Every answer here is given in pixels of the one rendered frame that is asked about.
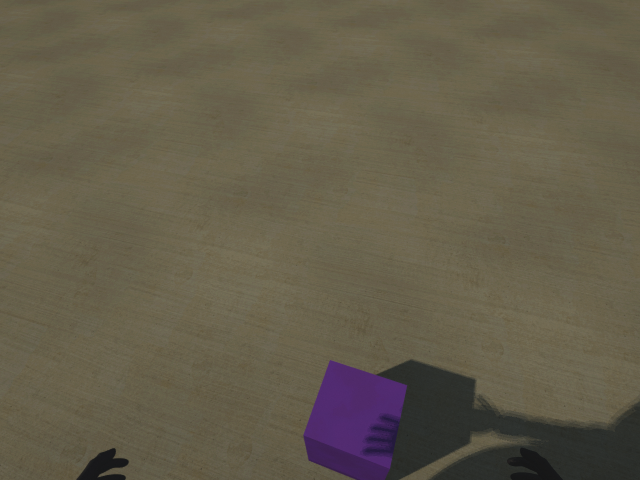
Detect robot left hand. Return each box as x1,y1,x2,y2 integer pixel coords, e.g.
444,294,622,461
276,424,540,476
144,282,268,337
76,448,129,480

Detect carton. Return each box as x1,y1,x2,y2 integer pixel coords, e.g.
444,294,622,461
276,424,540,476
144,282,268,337
303,360,407,480

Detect robot right hand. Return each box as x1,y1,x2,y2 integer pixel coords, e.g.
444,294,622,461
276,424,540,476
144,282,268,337
507,448,563,480

